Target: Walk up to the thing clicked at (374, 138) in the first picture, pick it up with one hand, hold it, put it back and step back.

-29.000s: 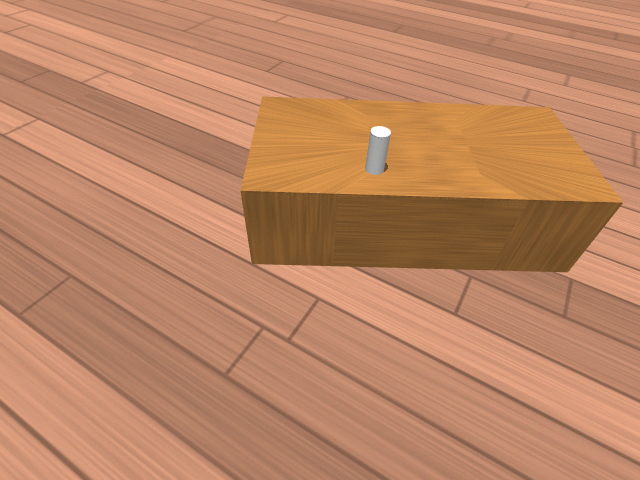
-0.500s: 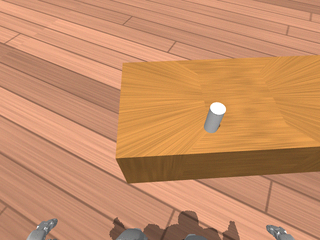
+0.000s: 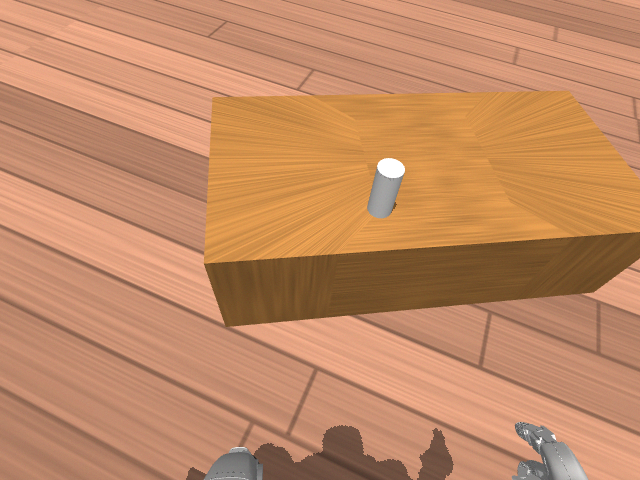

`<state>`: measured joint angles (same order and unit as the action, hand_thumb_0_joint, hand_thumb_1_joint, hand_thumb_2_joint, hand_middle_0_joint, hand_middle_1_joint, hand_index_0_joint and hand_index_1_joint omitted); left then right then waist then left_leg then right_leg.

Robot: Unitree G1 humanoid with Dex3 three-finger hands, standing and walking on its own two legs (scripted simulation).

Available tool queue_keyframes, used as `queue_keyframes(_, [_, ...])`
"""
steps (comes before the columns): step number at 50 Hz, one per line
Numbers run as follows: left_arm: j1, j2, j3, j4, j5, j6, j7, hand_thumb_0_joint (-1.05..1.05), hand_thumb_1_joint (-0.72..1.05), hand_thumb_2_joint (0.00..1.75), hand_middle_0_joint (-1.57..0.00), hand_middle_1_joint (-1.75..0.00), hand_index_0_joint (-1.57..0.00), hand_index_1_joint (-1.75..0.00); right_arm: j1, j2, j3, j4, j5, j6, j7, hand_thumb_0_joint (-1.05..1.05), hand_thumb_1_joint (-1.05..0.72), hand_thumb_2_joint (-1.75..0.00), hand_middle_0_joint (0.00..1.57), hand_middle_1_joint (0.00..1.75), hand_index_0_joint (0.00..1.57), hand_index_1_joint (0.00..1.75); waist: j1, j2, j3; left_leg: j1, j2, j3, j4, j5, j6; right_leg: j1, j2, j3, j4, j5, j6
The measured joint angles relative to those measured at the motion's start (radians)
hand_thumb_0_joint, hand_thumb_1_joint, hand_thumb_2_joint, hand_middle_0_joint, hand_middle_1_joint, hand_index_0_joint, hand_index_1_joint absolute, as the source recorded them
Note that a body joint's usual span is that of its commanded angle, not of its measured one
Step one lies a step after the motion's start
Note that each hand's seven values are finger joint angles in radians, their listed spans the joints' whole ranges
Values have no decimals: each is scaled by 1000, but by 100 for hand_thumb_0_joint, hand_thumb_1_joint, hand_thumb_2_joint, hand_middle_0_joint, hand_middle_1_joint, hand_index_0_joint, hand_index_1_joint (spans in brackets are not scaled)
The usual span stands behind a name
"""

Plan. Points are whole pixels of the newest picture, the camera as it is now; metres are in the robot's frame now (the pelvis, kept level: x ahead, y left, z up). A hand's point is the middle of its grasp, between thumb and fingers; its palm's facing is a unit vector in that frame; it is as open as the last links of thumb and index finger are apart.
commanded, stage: step back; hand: right
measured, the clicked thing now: (384, 189) +0.81 -0.17 -0.28
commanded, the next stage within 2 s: stand in 1.88 s
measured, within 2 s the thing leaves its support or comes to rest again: neither
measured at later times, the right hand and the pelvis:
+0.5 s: hand out of the picture -0.05 -0.28 -0.14, palm faces -0.15 +0.90 -0.40, open 7.4 cm; pelvis -0.15 -0.03 +0.01, yaw +5 degrees
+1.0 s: hand out of the picture -0.19 -0.33 -0.16, palm faces -0.22 +0.90 -0.37, open 7.4 cm; pelvis -0.31 -0.07 +0.00, yaw +9 degrees
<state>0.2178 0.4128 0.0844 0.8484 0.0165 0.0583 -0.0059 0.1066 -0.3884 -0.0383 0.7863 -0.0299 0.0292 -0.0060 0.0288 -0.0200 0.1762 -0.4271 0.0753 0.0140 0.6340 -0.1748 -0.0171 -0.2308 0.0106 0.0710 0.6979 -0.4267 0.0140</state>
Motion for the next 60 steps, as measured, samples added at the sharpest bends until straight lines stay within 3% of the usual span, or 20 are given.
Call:
queue_keyframes(2, [-6,-31,-1,17,11,-9,-2,0,91,90,-20,-30,-20,-30,-9,-25,-9,12,8,13,-2,1,-90,-90,21,30,21,30,-13,63,8,-35,17,-50,47,-25,-1,15,28,-40,-43,26,-6])
queue_keyframes(5, [12,-50,-16,8,19,-5,-10,0,91,90,-20,-30,-20,-30,14,-25,-17,47,20,33,-15,1,-90,-90,21,30,20,30,4,47,-20,-99,-102,-128,273,-260,2,-29,-5,-26,-17,44,-20])
queue_keyframes(7, [13,-63,-22,5,20,-4,-5,1,90,90,-20,-30,-20,-30,39,-31,-16,58,28,29,-17,1,-90,-90,21,30,20,30,4,43,-31,-116,-161,-149,411,-280,7,-40,-26,-22,-41,74,-20])
queue_keyframes(9, [3,-66,-22,-4,23,-3,2,1,90,90,-21,-30,-20,-30,65,-33,-12,63,30,19,-19,1,-90,-90,21,30,20,30,-1,41,-35,-100,-181,-142,470,-288,4,-56,-38,-28,-57,99,-20])
queue_keyframes(15, [-70,-45,-19,-69,19,-13,24,1,90,90,-21,-30,-20,-30,110,-19,-4,84,18,13,-18,1,-90,-90,21,30,20,30,-19,34,-12,70,-128,-79,234,-320,2,-124,-56,-78,-30,137,-17])
queue_keyframes(17, [-98,-32,-22,-87,9,-8,25,0,90,90,-21,-30,-20,-30,115,-12,-3,88,13,5,-13,1,-90,-90,21,30,20,30,-27,24,-4,149,-109,-47,48,-219,13,-162,-66,-93,15,133,-11])
queue_keyframes(19, [-131,-15,-19,-86,0,2,25,0,90,90,-20,-30,-20,-30,100,14,-4,100,6,1,-11,1,-90,-90,21,30,20,30,-19,-28,24,157,-136,-22,16,-160,23,-190,-87,-59,64,129,-15])
queue_keyframes(22, [-142,-18,-18,-65,-7,19,29,0,90,90,-20,-30,-20,-30,88,24,9,95,1,-1,2,1,-90,-90,21,30,20,30,-33,-14,18,124,-106,-39,32,-140,31,-239,19,20,285,-86,-30])
queue_keyframes(26, [-120,-13,-14,-45,-15,13,23,0,91,90,-20,-30,-20,-30,61,29,16,80,-5,1,-4,1,-90,-90,21,30,21,30,-25,-8,-7,98,-63,-38,-12,-81,28,-236,78,42,459,-110,-26])
queue_keyframes(29, [-95,-15,-13,-33,-10,6,15,0,91,90,-20,-30,-20,-30,27,17,10,54,-11,3,-5,1,-90,-90,21,30,21,30,-14,4,-12,63,-35,-29,-18,-47,22,-156,54,17,342,-108,-9])
queue_keyframes(32, [-72,-16,-17,-9,-4,-4,10,0,91,90,-20,-30,-20,-30,-4,-2,6,27,-6,7,-4,1,-90,-90,21,30,21,30,-3,17,-15,10,-13,-20,12,-26,3,-41,15,-17,79,-40,-11])
queue_keyframes(34, [-67,-33,-18,20,5,-15,12,0,91,90,-20,-30,-20,-30,-29,-26,2,26,4,17,-2,1,-90,-90,21,30,21,30,-4,64,-4,-28,18,-44,55,-24,-7,4,35,-49,-33,24,-21])
queue_keyframes(37, [-33,-47,-28,31,17,-17,4,0,90,90,-20,-30,-20,-30,-27,-24,-10,48,16,38,-14,1,-90,-90,21,30,20,30,10,60,-20,-90,-81,-136,242,-253,5,-42,20,-49,-1,41,-39])
queue_keyframes(39, [-14,-53,-33,37,19,-15,9,0,90,90,-20,-30,-20,-30,-10,-26,-9,55,22,40,-16,1,-90,-90,21,30,20,30,18,47,-31,-116,-152,-170,407,-294,8,-57,-5,-41,-20,71,-39])
queue_keyframes(42, [-5,-54,-30,39,24,-21,17,1,90,90,-21,-30,-20,-30,24,-33,-8,64,22,30,-15,1,-90,-90,21,30,20,30,14,47,-38,-96,-177,-163,505,-293,0,-79,-26,-53,-42,109,-40])
queue_keyframes(45, [-10,-48,-24,25,28,-36,21,1,90,90,-21,-30,-20,-30,61,-35,-9,89,12,30,-11,1,-90,-90,21,30,20,30,13,56,-40,-19,-149,-135,432,-311,-9,-99,-39,-82,-39,127,-40])
queue_keyframes(49, [-21,-27,-17,15,26,-46,18,1,90,90,-21,-30,-20,-30,92,-23,-12,138,1,28,5,1,-90,-90,21,30,20,30,11,49,-51,122,-96,-79,159,-352,3,-133,-67,-121,-8,133,-34])
queue_keyframes(52, [-23,-7,-16,32,20,-37,14,0,90,90,-21,-30,-20,-30,91,4,-17,177,-4,9,13,1,-90,-90,21,30,20,30,19,-1,-45,204,-116,-33,-19,-173,10,-150,-101,-93,29,114,-23])
queue_keyframes(55, [1,-9,-21,83,8,-26,5,0,90,90,-20,-30,-20,-30,106,22,-6,190,-11,-5,24,1,-90,-90,21,30,20,30,-1,9,-89,196,-96,-36,-28,-166,35,-167,-51,-59,103,-32,-26])
queue_keyframes(60, [33,2,-17,130,-3,-46,-13,1,90,90,-20,-30,-20,-30,95,49,8,197,-16,-18,29,1,-90,-90,21,30,21,30,-8,-2,-119,202,-68,-26,-52,-137,14,-85,-32,-67,-1,12,-30])
